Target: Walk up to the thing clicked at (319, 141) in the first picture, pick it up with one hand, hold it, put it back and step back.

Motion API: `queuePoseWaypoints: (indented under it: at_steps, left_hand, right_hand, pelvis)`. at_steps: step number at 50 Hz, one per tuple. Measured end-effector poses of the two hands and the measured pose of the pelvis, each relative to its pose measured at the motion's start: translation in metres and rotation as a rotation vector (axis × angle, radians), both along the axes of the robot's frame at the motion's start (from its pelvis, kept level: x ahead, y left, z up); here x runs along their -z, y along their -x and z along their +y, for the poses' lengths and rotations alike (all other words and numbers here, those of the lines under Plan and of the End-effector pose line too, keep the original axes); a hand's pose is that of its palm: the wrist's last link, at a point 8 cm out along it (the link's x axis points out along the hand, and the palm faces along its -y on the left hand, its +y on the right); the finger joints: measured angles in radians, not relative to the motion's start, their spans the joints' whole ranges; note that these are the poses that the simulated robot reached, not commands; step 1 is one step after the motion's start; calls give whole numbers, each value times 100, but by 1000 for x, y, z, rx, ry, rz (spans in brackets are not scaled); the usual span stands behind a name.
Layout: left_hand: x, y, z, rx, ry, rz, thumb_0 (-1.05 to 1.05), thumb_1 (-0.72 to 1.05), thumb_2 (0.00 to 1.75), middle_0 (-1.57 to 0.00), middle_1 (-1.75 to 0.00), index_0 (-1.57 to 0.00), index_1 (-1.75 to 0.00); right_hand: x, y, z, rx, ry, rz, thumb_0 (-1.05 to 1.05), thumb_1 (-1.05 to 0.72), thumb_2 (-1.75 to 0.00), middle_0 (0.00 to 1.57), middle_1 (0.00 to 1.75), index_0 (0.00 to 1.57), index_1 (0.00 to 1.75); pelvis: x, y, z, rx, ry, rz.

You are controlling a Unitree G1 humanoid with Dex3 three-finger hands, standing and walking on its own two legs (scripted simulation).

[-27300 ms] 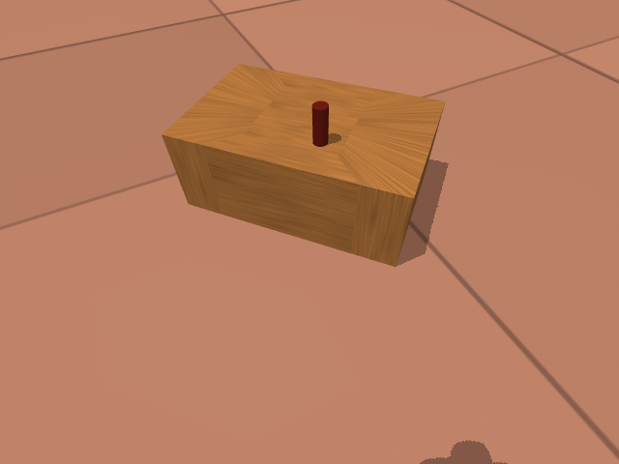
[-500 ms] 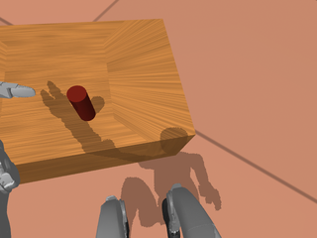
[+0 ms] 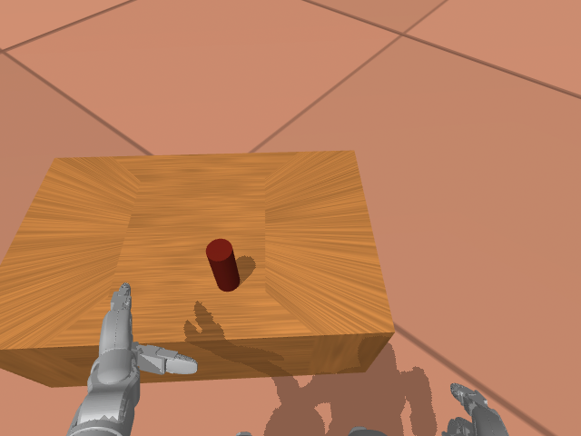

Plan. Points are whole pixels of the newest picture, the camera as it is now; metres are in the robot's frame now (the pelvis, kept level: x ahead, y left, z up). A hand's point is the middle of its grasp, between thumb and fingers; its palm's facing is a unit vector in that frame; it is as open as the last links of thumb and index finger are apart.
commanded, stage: home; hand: left
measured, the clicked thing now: (224, 266) +0.51 +0.16 -0.27
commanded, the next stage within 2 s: none
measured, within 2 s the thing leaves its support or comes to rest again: neither
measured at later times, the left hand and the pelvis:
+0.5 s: hand (179, 429) +0.16 +0.17 -0.07, palm faces +0.16 -0.95 -0.28, open 17.4 cm; pelvis -0.01 -0.02 +0.00, yaw +2 degrees
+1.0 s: hand out of the picture +0.07 +0.23 -0.10, palm faces +0.02 -0.91 -0.41, open 17.4 cm; pelvis -0.01 -0.02 +0.03, yaw +2 degrees
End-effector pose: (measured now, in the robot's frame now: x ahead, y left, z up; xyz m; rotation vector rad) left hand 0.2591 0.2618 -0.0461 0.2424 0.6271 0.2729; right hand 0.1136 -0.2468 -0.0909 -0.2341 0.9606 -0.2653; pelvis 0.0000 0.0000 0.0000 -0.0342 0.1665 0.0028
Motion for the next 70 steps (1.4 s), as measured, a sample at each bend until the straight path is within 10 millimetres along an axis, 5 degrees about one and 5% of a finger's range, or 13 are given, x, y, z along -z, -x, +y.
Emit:
queuePoseWaypoints:
  at_steps: [12, 18, 35, 41, 51, 70]
  left_hand:
    - [0, 107, -42, -2, 79, 102, -1, -50, 8, -6, -6, -6, -7]
    - [1, 132, -46, -26, 70, 130, -2, -51, 7, -6, -6, -6, -6]
    - [2, 130, -55, 69, 21, 121, -1, -55, 6, -5, -5, -6, -6]
    - [19, 156, -28, 97, -22, 286, -1, -53, 6, -6, -6, -6, -6]
    - [17, 207, 8, -25, -61, 477, -1, -53, 6, -6, -6, -6, -6]
    - [24, 247, 4, -91, -9, 621, -1, -54, 5, -6, -5, -6, -6]
  right_hand:
    - [-16, -56, 13, -89, -51, -165, 1, -90, -90, 20, 30, 21, 30]
    - [-20, -59, 9, -117, -32, -202, 1, -90, -90, 20, 30, 21, 30]
    - [-9, -13, -15, -119, 0, -136, 1, -90, -90, 20, 30, 21, 30]
    - [4, 12, -32, -144, -26, 40, 1, -90, -90, 20, 30, 21, 30]
    - [7, 47, -52, -104, -30, 193, 1, -90, -90, 20, 30, 21, 30]
    - [3, 56, -57, -121, -27, 273, 1, -90, -90, 20, 30, 21, 30]
  pelvis:
    - [-6, -4, -11, -15, -19, -66]
    - [-4, 2, -19, -29, -23, -82]
    - [-4, 15, -24, -21, -33, -115]
    - [-13, 11, -24, -27, -40, -163]
    - [-30, 7, -24, -37, -44, -206]
    - [-41, 13, -28, -48, -37, -234]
